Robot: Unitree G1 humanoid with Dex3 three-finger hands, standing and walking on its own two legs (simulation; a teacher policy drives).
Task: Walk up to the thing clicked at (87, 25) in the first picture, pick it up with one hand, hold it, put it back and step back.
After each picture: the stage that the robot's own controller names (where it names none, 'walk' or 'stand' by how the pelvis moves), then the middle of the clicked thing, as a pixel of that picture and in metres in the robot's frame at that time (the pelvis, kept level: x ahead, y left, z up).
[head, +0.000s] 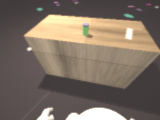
stand; (85, 29) +0.86 +0.10 +0.07
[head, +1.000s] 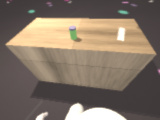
walk; (73, 33) +0.74 +0.23 +0.09
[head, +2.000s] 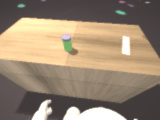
stand; (67, 43) +0.53 +0.21 +0.10
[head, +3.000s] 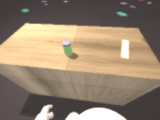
stand; (67, 48) +0.52 +0.21 +0.08
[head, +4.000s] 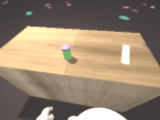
stand; (66, 52) +0.49 +0.22 +0.07
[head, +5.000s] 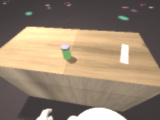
stand; (66, 51) +0.49 +0.22 +0.07
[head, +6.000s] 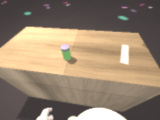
stand; (66, 52) +0.49 +0.22 +0.07
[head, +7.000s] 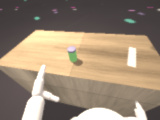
rise first; (72, 54) +0.48 +0.20 +0.08
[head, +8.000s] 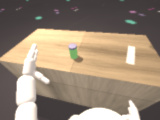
go down; (73, 51) +0.52 +0.19 +0.08
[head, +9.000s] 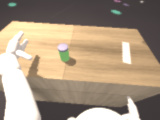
go down; (63, 52) +0.46 +0.19 +0.09
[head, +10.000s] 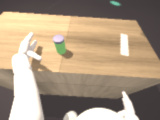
close in; (60, 45) +0.49 +0.20 +0.10
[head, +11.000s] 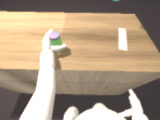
close; (56, 41) +0.50 +0.20 +0.12
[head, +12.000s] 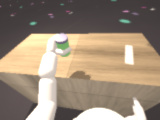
lift; (63, 46) +0.38 +0.17 +0.26
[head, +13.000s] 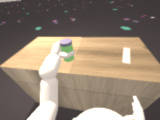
lift; (67, 50) +0.35 +0.16 +0.26
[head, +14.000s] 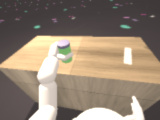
hold; (65, 51) +0.34 +0.17 +0.26
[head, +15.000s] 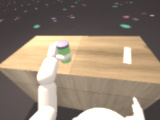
hold; (64, 52) +0.33 +0.17 +0.25
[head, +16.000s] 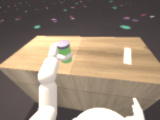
crouch; (65, 52) +0.33 +0.17 +0.25
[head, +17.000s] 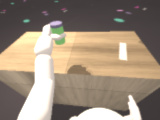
crouch; (58, 33) +0.45 +0.20 +0.29
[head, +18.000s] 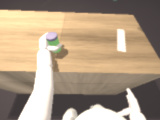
lower; (54, 42) +0.50 +0.21 +0.11
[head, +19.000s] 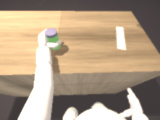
lower; (53, 39) +0.51 +0.20 +0.13
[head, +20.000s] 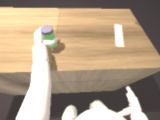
lower; (49, 37) +0.53 +0.21 +0.13
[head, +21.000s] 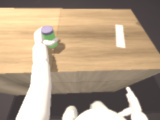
lower; (49, 37) +0.52 +0.22 +0.13
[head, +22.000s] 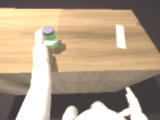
loosen; (50, 37) +0.52 +0.21 +0.13
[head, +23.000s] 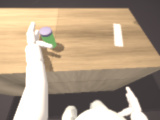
withdraw; (48, 38) +0.52 +0.22 +0.12
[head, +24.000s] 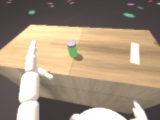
sink last; (72, 49) +0.50 +0.19 +0.10
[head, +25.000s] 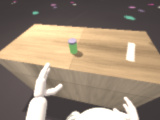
stand; (73, 46) +0.55 +0.20 +0.09
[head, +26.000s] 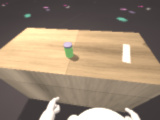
stand; (68, 50) +0.52 +0.20 +0.09
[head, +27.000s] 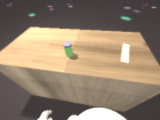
stand; (68, 49) +0.53 +0.22 +0.07
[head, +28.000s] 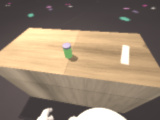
stand; (67, 50) +0.52 +0.22 +0.07
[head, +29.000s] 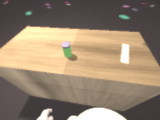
stand; (67, 49) +0.52 +0.22 +0.07
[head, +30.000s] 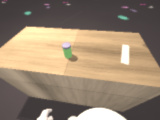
stand; (67, 50) +0.51 +0.22 +0.07
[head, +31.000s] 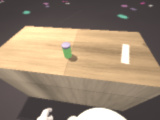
walk; (67, 50) +0.51 +0.22 +0.07
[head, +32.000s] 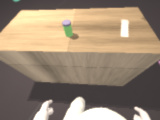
walk; (67, 28) +0.66 +0.23 +0.09
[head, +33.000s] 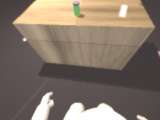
walk; (76, 8) +0.98 +0.21 +0.10
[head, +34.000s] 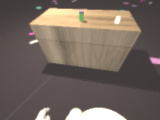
stand; (81, 16) +1.16 +0.19 +0.09
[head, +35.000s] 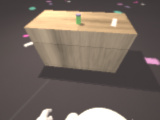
stand; (78, 19) +1.12 +0.20 +0.07
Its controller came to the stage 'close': yes
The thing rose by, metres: 0.20
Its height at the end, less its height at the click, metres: +0.00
